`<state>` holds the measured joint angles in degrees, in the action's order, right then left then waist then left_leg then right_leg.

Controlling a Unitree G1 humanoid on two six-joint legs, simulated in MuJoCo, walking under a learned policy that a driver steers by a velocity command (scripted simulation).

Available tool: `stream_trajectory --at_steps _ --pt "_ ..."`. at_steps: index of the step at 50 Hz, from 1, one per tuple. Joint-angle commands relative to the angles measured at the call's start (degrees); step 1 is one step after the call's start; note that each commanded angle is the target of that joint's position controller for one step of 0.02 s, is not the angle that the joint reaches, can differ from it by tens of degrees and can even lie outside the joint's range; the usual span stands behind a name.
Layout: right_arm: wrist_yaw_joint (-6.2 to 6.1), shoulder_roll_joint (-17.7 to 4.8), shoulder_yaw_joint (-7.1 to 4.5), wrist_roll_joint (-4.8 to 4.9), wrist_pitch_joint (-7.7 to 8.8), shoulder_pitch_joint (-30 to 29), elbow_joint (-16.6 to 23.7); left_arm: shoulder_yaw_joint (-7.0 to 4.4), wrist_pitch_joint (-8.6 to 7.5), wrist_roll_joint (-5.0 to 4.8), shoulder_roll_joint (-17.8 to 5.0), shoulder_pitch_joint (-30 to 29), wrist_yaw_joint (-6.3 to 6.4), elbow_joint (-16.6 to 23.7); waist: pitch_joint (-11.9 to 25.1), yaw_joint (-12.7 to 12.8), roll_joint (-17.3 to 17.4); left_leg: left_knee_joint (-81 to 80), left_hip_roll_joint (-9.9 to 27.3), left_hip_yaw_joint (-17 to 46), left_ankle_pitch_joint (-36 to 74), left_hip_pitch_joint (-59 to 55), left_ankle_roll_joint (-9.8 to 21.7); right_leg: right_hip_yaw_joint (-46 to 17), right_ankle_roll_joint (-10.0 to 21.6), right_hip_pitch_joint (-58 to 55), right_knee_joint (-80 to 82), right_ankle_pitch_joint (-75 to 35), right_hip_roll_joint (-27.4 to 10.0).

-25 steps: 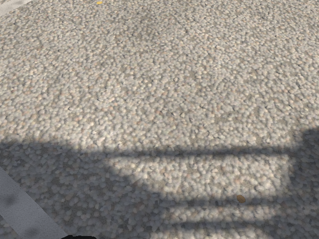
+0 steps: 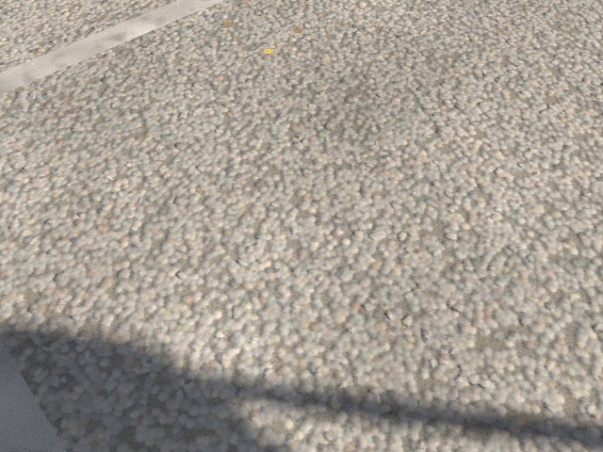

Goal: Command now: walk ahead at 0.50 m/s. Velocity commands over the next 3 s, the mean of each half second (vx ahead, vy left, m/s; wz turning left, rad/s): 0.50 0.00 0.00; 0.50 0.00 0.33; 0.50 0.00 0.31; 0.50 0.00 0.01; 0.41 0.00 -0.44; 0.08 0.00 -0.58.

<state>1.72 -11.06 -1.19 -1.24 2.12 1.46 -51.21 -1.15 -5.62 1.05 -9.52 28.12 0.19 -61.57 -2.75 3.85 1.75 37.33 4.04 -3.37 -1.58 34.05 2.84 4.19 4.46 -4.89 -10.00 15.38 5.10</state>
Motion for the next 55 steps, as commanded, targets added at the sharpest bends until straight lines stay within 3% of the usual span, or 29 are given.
stream_trajectory --at_steps 1,3,4,5,6,7,8,9,10,12,14,16,18,23,28,31,32,33,34,35,36,37,38,39,41,43,46,50,55 --pt "-0.20 -4.12 -0.82 0.06 1.23 -5.50 4.83 -1.54 -0.11 0.50 -8.49 3.72 0.80 0.35 -4.21 -1.26 -5.57 -3.47 -1.38 -0.80 -3.63 1.66 1.79 -7.59 6.89 -1.75 -1.29 -33.19 -18.35" --pt "-0.66 -4.86 -1.43 0.04 1.85 -0.31 3.48 -1.79 0.03 0.61 -9.30 1.75 1.05 0.38 -1.66 -4.07 -5.99 -6.38 -4.17 -2.08 -7.98 -7.21 3.72 -5.98 5.59 -1.89 -8.23 -46.35 -18.09" --pt "-1.09 -5.58 -2.05 -0.09 2.30 6.98 1.02 -1.89 0.22 0.45 -9.66 0.87 0.98 0.34 1.97 -7.11 -5.42 -9.30 -6.16 -3.03 -7.52 -15.95 4.91 -4.78 4.77 -0.84 -16.53 -51.22 -16.83" --pt "-1.69 -7.66 -3.07 -0.82 2.90 17.11 -2.36 -1.66 0.24 0.12 -9.18 0.18 0.84 0.80 7.49 -10.90 -3.74 -10.76 -4.49 -0.92 -5.94 -29.83 6.77 -2.98 3.60 5.86 -28.17 -45.64 -14.45" --pt "-2.35 -13.17 -4.55 -2.36 3.26 26.49 -3.77 -0.74 0.10 -1.21 -6.00 1.33 0.44 3.05 15.39 -12.71 3.62 -11.94 10.46 17.26 -11.47 -46.53 11.14 -0.01 1.72 21.54 -47.29 -23.60 -9.89" --pt "-1.71 -15.72 -5.22 -1.68 2.58 26.87 -3.91 -0.82 0.26 -2.06 -3.96 6.55 0.17 2.65 19.86 -10.18 11.46 -19.66 21.56 41.24 -11.41 -53.57 17.95 -1.55 0.60 36.75 -63.69 16.52 -0.31" --pt "-1.35 -12.62 -4.71 0.43 2.04 21.41 -3.51 -2.06 0.64 -0.55 -8.14 1.00 0.30 3.09 12.52 -8.52 3.12 -21.64 18.01 37.17 -16.60 -46.77 15.87 -7.19 1.46 41.22 -66.14 11.55 -4.45" --pt "-1.13 -9.01 -3.71 0.82 2.20 15.77 -2.51 -2.07 0.33 -0.24 -7.58 -3.81 -0.06 4.70 5.11 -6.78 1.32 -23.70 15.90 28.90 -15.04 -37.95 13.91 -6.91 1.53 41.78 -63.68 5.81 -6.73" --pt "-0.95 -6.37 -3.01 0.57 2.62 13.09 -2.33 -2.03 0.31 -0.12 -6.50 -5.80 -0.25 4.96 2.08 -5.13 -0.27 -25.82 13.00 23.36 -10.42 -31.90 11.80 -6.71 1.37 39.45 -60.31 2.41 -8.57" --pt "-1.39 -3.31 -1.99 0.65 3.30 13.50 -3.82 -1.91 1.71 1.08 -4.60 -4.52 -0.88 4.43 0.81 -2.32 1.14 -27.88 8.97 15.88 -3.76 -25.55 9.16 -6.18 0.10 34.28 -56.01 0.39 -10.14" --pt "-1.61 -4.25 -2.02 0.74 4.14 17.09 -5.48 -2.00 2.69 1.23 -3.90 -5.18 -1.43 4.83 0.90 -1.64 1.12 -28.60 8.01 12.93 2.16 -24.87 9.28 -5.00 -0.84 34.11 -54.21 -0.82 -10.13" --pt "-1.73 -5.83 -2.24 0.80 4.38 19.31 -6.36 -2.07 3.35 1.22 -4.18 -9.46 -1.68 6.38 -0.59 -1.76 1.13 -30.15 7.30 10.83 2.54 -24.99 9.30 -4.07 -1.76 37.73 -51.23 -4.27 -10.94" --pt "-1.75 -5.83 -2.05 0.77 4.24 21.66 -6.95 -2.09 3.62 1.00 -4.74 -14.96 -1.79 8.25 -2.12 -2.88 1.19 -31.23 6.67 9.70 3.48 -26.36 8.98 -3.26 -2.59 41.69 -46.87 -8.30 -11.59" --pt "-1.96 -5.51 -1.52 0.67 4.13 26.92 -8.30 -1.32 3.35 0.21 -4.04 -25.59 -1.90 11.73 -3.23 -5.63 1.58 -30.91 5.64 6.81 10.09 -30.71 7.67 -0.95 -3.18 42.25 -33.06 -15.17 -10.21" --pt "-2.67 -5.70 -1.45 -0.03 3.67 31.45 -10.20 -1.17 2.71 0.18 -4.80 -32.67 -1.69 14.62 -4.44 -7.57 1.85 -27.17 8.10 8.05 17.14 -39.47 8.95 -0.33 -1.58 43.13 -25.80 -12.63 -8.41" --pt "-3.08 -7.35 -1.95 -0.45 3.37 28.69 -9.82 -1.64 1.58 -0.07 -5.99 -29.33 -1.37 14.64 -2.90 -4.69 2.16 -20.64 8.74 8.82 28.87 -41.01 8.29 -0.34 0.18 36.00 -21.48 -6.45 -6.11" --pt "-2.99 -7.98 -2.14 -0.38 3.35 27.37 -9.54 -2.13 1.14 -0.09 -6.82 -24.00 -0.95 13.04 -0.31 -2.48 2.46 -15.19 7.78 8.44 35.08 -39.70 7.46 0.41 0.97 28.36 -19.50 -5.12 -4.19" --pt "-2.69 -7.91 -2.11 0.12 3.30 25.93 -9.23 -2.90 0.48 0.29 -8.14 -14.50 -0.38 10.00 4.70 1.62 0.70 -5.04 5.29 6.72 34.27 -35.66 6.26 0.54 2.23 15.54 -15.62 -8.61 -3.69" --pt "-2.36 -6.17 -1.56 0.98 3.54 25.12 -7.47 -4.24 -0.13 1.89 -12.49 -4.39 0.44 8.11 11.95 5.02 -3.00 9.84 2.26 5.23 18.63 -24.06 5.13 -9.76 4.83 -0.50 -14.96 -4.94 -13.79" --pt "-2.22 0.69 -0.31 3.54 3.22 32.50 -6.50 -5.72 0.16 2.88 -18.40 -0.71 0.33 8.06 20.53 2.30 -15.59 31.00 -7.45 0.11 -22.32 -3.77 2.43 -35.07 12.02 -16.89 -10.81 -1.91 -31.48" --pt "-2.68 -6.24 -2.18 1.71 2.65 29.46 -7.13 -5.16 1.16 1.01 -14.64 -4.79 -0.04 9.01 18.22 1.75 -7.46 36.94 -5.72 6.06 -26.28 0.44 3.37 -39.50 11.53 -10.87 -6.43 2.69 -30.42" --pt "-2.50 -6.35 -2.65 1.20 2.46 24.53 -5.62 -4.02 1.15 0.51 -10.94 -11.32 -0.14 10.07 9.02 -0.73 -4.83 36.52 -2.87 6.77 -21.07 1.78 3.54 -30.09 9.49 -1.96 -4.69 3.41 -28.24" --pt "-2.18 -4.91 -2.53 1.03 2.38 21.92 -4.91 -3.31 0.74 0.47 -8.01 -14.57 -0.30 10.40 4.44 -1.84 -3.36 34.07 -0.83 6.58 -17.39 0.63 3.40 -23.28 7.76 5.10 -2.26 -0.38 -25.76" --pt "-1.84 -4.10 -2.75 0.45 1.80 21.03 -4.82 -2.89 0.35 0.45 -6.53 -15.07 -0.10 9.97 2.02 -2.94 -4.32 32.05 0.34 6.45 -15.83 -1.08 3.21 -17.82 5.80 9.46 -0.92 -3.48 -23.33" --pt "-0.94 -2.30 -2.86 -0.47 0.17 22.18 -4.63 -2.36 -0.36 0.10 -4.86 -13.34 0.41 8.47 1.18 -5.01 -6.10 30.37 1.06 5.76 -14.33 -3.91 2.44 -11.01 3.95 13.61 0.43 -8.47 -21.09" --pt "-0.38 -1.54 -2.93 -0.58 -0.82 20.02 -3.31 -2.58 -1.24 -0.33 -5.80 -10.96 0.52 7.56 0.61 -5.66 -5.78 29.58 1.53 5.05 -11.94 -1.54 1.98 -7.07 4.03 13.61 1.43 -12.68 -20.86" --pt "0.27 -1.86 -2.89 -0.60 -1.51 13.63 -0.60 -2.75 -1.62 -0.04 -6.68 -8.47 0.60 6.89 -0.91 -5.26 -5.52 25.83 2.50 4.17 -5.95 3.99 1.25 -2.06 3.97 12.44 2.44 -15.53 -20.33" --pt "1.17 -1.61 -2.17 -0.39 -1.28 4.81 2.94 -2.55 -1.62 0.05 -7.01 -6.39 0.73 6.30 -2.85 -3.93 -5.49 12.05 1.72 1.32 1.19 3.73 0.76 4.04 3.49 11.21 2.39 -20.05 -18.86" --pt "1.88 -2.56 -1.83 -0.80 -1.19 -2.82 6.49 -3.10 -0.78 0.21 -9.28 -1.89 1.39 4.98 -3.89 -1.89 -5.61 1.71 0.07 -3.29 -1.56 1.81 3.15 8.11 3.22 2.94 -0.13 -27.11 -21.41"
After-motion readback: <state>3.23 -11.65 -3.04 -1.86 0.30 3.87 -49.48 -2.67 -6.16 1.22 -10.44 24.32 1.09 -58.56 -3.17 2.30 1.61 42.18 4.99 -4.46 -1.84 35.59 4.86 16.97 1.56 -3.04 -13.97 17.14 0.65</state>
